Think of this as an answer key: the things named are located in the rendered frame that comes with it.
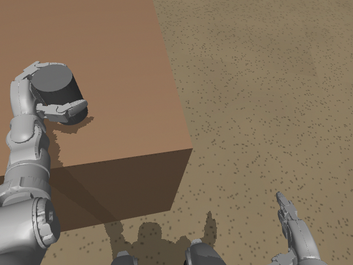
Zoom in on can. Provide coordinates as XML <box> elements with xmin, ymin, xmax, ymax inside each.
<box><xmin>32</xmin><ymin>64</ymin><xmax>88</xmax><ymax>125</ymax></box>

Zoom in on left robot arm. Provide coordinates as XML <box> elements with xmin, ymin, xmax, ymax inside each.
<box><xmin>0</xmin><ymin>114</ymin><xmax>61</xmax><ymax>265</ymax></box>

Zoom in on right robot hand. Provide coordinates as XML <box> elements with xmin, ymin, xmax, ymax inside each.
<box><xmin>267</xmin><ymin>192</ymin><xmax>321</xmax><ymax>265</ymax></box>

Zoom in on left robot hand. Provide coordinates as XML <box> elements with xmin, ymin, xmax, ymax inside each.
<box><xmin>10</xmin><ymin>61</ymin><xmax>88</xmax><ymax>123</ymax></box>

